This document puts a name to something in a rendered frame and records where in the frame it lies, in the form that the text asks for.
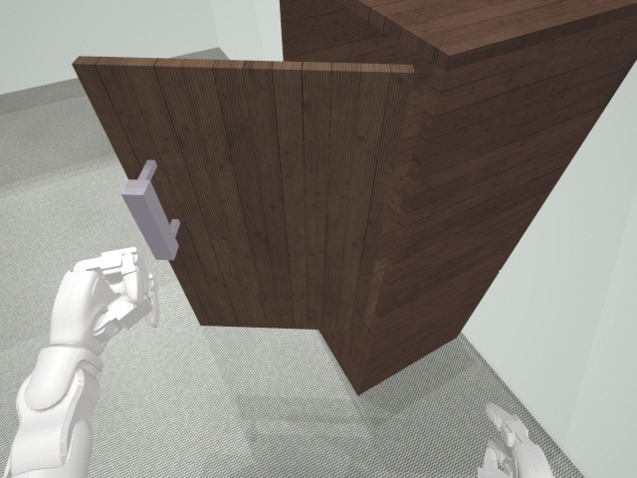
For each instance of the robot left forearm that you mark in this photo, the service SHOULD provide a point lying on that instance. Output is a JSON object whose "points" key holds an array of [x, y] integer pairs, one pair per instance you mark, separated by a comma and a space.
{"points": [[55, 405]]}

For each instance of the cupboard door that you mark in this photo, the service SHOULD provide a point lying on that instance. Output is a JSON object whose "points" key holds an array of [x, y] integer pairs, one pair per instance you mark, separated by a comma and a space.
{"points": [[279, 173]]}

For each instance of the handle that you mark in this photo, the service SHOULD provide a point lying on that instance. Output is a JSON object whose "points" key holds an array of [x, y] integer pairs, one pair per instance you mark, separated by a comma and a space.
{"points": [[144, 206]]}

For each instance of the right robot hand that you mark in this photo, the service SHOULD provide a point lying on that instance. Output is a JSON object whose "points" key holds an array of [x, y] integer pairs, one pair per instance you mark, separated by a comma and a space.
{"points": [[525, 460]]}

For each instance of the left robot hand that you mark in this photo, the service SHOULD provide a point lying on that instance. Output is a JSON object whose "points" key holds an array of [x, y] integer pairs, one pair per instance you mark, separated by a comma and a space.
{"points": [[78, 316]]}

